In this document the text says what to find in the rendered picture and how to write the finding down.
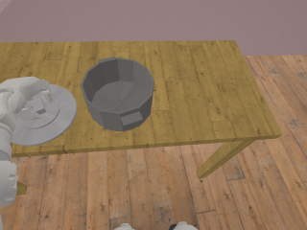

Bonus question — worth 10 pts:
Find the right robot shin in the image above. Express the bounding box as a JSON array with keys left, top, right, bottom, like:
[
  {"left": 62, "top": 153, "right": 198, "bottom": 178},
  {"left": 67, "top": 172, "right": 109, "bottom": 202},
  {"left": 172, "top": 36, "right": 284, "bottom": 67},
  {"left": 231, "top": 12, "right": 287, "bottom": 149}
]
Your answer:
[{"left": 175, "top": 221, "right": 187, "bottom": 229}]

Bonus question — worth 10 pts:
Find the left robot shin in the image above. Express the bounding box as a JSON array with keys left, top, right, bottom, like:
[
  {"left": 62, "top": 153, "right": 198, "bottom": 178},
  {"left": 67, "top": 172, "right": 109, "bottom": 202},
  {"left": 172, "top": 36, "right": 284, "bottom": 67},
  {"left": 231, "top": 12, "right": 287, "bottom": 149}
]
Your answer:
[{"left": 120, "top": 223, "right": 131, "bottom": 228}]

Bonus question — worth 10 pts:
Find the left robot upper arm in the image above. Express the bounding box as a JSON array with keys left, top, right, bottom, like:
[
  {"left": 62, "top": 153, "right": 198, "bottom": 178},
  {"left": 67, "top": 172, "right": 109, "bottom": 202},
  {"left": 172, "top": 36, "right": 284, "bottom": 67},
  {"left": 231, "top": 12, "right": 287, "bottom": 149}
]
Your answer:
[{"left": 0, "top": 160, "right": 18, "bottom": 230}]

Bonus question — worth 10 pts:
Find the lid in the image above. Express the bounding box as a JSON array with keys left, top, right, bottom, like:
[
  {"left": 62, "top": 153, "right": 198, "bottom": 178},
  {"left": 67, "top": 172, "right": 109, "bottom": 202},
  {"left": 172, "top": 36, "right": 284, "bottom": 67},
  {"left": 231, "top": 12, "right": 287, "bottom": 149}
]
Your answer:
[{"left": 11, "top": 84, "right": 78, "bottom": 147}]

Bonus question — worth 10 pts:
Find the knob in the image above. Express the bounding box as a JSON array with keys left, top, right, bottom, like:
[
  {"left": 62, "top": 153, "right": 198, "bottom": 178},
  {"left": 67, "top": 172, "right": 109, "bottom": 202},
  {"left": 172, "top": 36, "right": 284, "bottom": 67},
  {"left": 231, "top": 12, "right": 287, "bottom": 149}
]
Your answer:
[{"left": 28, "top": 97, "right": 47, "bottom": 115}]

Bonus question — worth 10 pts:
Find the robot shin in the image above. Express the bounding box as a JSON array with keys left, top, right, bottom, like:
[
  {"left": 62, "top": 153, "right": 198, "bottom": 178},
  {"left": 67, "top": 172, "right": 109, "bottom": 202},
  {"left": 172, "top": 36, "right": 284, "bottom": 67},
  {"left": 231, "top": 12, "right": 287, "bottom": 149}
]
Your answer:
[
  {"left": 120, "top": 223, "right": 131, "bottom": 228},
  {"left": 175, "top": 221, "right": 187, "bottom": 229}
]

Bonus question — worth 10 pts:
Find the pot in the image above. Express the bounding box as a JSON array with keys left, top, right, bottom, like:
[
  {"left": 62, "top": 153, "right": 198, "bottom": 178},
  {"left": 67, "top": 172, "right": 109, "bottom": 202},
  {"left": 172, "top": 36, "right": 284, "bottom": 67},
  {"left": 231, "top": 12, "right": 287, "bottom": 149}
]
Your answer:
[{"left": 81, "top": 57, "right": 154, "bottom": 132}]

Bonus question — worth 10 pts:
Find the table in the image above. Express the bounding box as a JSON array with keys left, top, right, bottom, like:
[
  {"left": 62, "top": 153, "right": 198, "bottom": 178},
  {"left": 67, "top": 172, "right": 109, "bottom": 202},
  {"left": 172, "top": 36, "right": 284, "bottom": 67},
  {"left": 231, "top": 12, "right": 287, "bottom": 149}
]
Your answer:
[{"left": 0, "top": 40, "right": 283, "bottom": 196}]

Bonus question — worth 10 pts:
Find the robot left hand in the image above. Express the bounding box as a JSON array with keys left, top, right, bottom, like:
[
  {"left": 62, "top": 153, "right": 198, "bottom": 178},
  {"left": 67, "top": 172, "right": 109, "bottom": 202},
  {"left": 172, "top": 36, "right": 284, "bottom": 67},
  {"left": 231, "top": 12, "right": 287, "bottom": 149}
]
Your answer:
[{"left": 0, "top": 76, "right": 53, "bottom": 121}]

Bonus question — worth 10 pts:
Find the left robot forearm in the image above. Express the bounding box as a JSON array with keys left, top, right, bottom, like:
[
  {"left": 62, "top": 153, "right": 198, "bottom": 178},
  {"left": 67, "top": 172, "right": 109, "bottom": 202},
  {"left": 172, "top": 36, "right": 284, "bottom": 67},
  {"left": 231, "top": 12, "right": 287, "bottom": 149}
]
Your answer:
[{"left": 0, "top": 86, "right": 27, "bottom": 162}]

